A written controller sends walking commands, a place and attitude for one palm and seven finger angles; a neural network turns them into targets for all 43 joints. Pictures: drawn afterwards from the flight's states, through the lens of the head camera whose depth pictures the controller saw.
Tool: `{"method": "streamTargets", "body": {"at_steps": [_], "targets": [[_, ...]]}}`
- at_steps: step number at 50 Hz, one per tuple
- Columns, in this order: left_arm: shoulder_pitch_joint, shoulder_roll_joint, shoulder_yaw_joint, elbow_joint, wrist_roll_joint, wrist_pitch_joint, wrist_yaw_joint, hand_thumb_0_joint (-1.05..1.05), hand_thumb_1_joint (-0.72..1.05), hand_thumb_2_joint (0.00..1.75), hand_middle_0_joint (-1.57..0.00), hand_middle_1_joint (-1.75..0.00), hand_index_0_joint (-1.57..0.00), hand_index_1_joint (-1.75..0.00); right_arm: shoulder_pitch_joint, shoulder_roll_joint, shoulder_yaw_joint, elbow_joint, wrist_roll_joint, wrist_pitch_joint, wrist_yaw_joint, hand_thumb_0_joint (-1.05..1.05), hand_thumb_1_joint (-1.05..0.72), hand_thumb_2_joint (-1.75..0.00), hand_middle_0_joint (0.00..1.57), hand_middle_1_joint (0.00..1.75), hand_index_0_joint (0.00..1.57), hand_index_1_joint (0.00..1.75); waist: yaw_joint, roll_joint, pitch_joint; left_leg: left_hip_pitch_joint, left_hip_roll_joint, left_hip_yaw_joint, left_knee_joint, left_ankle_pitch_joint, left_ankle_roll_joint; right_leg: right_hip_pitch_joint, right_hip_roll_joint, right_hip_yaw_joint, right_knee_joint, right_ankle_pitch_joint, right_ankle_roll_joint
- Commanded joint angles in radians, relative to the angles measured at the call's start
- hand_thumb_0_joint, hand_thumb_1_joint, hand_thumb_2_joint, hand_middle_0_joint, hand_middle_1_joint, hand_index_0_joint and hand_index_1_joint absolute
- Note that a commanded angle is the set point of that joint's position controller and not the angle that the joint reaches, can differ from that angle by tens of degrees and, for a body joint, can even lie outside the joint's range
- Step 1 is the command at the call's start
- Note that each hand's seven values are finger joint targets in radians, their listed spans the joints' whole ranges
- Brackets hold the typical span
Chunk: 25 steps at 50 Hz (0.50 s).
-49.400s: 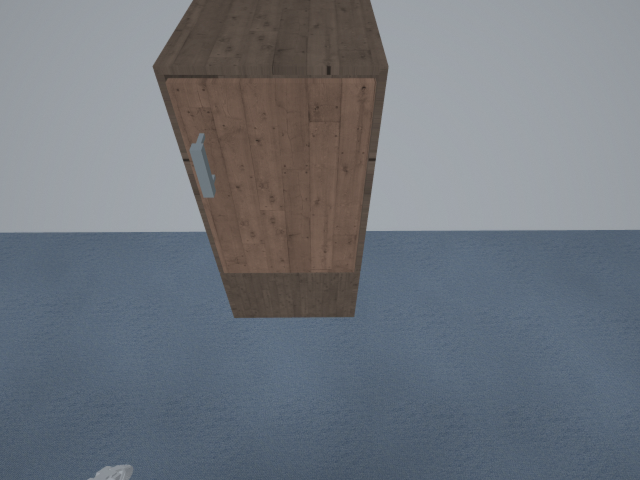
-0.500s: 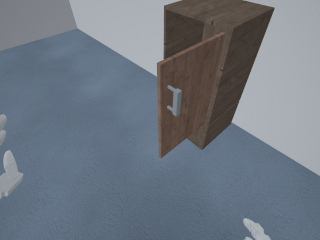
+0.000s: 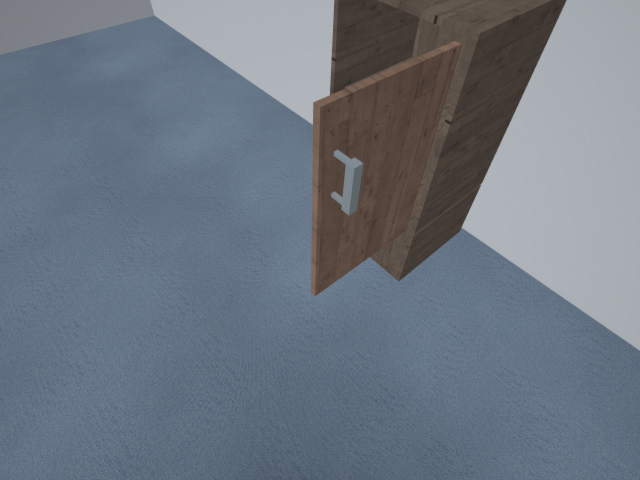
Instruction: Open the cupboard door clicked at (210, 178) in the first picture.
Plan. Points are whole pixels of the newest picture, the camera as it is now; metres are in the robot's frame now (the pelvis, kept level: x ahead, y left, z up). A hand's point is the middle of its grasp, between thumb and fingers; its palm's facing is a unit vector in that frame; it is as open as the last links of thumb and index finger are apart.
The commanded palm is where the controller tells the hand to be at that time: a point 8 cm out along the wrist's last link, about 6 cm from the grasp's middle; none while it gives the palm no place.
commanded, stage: let the arm hang, fingers relaxed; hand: left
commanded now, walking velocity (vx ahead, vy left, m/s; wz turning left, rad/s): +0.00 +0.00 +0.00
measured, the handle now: (344, 182) +0.65 -0.02 -0.04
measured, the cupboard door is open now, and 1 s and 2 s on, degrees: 89 89 89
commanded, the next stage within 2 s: look to check the result in 0.68 s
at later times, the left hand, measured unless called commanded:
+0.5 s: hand out of the picture -0.01 +0.12 -0.18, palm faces +0.06 -0.99 -0.14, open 7.3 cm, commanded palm none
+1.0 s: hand out of the picture -0.03 +0.14 -0.17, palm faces +0.05 -0.98 -0.18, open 7.4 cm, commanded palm none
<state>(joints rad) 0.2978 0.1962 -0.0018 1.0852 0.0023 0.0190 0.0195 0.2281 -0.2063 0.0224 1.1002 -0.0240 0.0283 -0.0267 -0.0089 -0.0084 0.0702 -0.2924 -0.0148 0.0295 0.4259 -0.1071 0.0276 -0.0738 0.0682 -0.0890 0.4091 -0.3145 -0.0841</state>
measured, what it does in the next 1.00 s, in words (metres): stands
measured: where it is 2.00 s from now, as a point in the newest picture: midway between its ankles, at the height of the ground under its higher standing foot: outside the picture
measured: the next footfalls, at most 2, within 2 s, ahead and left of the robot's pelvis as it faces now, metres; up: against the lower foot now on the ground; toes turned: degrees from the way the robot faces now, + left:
none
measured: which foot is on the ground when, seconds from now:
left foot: down 0.00-1.00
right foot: down 0.00-1.00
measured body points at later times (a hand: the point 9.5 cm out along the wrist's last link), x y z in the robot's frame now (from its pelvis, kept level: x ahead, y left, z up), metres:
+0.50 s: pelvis +0.02 -0.01 +0.00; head +0.02 -0.02 +0.45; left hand -0.02 +0.17 -0.16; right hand +0.00 -0.21 -0.17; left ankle +0.08 +0.10 -0.74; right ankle -0.05 -0.06 -0.74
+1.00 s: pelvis +0.03 -0.01 +0.00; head +0.04 -0.02 +0.45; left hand -0.03 +0.20 -0.16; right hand +0.00 -0.21 -0.17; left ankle +0.08 +0.10 -0.74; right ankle -0.05 -0.06 -0.74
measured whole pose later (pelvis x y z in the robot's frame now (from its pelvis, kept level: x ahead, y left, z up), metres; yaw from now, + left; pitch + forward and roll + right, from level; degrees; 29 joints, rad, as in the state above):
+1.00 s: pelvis +0.03 -0.01 +0.00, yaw -1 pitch -2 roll +1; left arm 0.39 0.10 0.00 1.16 0.00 0.00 0.06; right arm 0.29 -0.11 0.01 1.17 -0.01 0.01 -0.06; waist 0.00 0.00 0.06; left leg -0.23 -0.01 0.05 0.46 -0.18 0.02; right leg 0.01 0.07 -0.06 0.38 -0.35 -0.09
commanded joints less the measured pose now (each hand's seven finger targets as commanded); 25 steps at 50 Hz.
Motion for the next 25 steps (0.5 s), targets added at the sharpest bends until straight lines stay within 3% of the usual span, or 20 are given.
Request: {"method": "streamTargets", "body": {"at_steps": [1, 5, 9, 25], "targets": [[0.043, 0.083, 0.011, 0.013, 0.001, -0.031, 0.014, 0.0, 0.9, 0.9, -0.2, -0.3, -0.2, -0.3, 0.028, -0.087, -0.024, -0.009, 0.007, -0.018, -0.012, 0.0, -0.9, -0.9, 0.2, 0.3, 0.2, 0.3, -0.011, 0.042, -0.031, 0.147, 0.118, -0.135, -0.044, 0.04, 0.017, -0.12, -0.187, 0.167, -0.156, 0.109, 0.022], [0.096, 0.056, 0.005, 0.051, 0.001, -0.029, 0.022, 0.0, 0.9, 0.9, -0.2, -0.3, -0.2, -0.3, 0.064, -0.065, -0.022, 0.022, 0.011, -0.015, -0.017, 0.0, -0.9, -0.9, 0.2, 0.3, 0.2, 0.3, -0.006, -0.02, 0.003, 0.146, 0.115, -0.119, -0.037, 0.054, 0.021, -0.124, -0.183, 0.155, -0.157, 0.135, 0.038], [0.141, 0.029, 0.002, 0.073, -0.001, -0.028, 0.029, 0.0, 0.9, 0.9, -0.2, -0.3, -0.2, -0.3, 0.09, -0.034, -0.02, 0.045, 0.01, -0.014, -0.02, 0.0, -0.9, -0.9, 0.2, 0.3, 0.2, 0.3, -0.003, -0.046, 0.022, 0.139, 0.109, -0.107, -0.033, 0.049, 0.024, -0.128, -0.185, 0.154, -0.151, 0.154, 0.047], [0.206, -0.027, 0.015, 0.075, 0.002, -0.033, 0.046, 0.0, 0.9, 0.9, -0.2, -0.3, -0.2, -0.3, 0.134, 0.037, -0.02, 0.069, 0.008, -0.022, -0.028, 0.0, -0.9, -0.9, 0.2, 0.3, 0.2, 0.3, 0.012, -0.009, 0.069, 0.089, 0.096, -0.082, -0.005, 0.066, 0.025, -0.103, -0.183, 0.15, -0.13, 0.266, 0.079]]}}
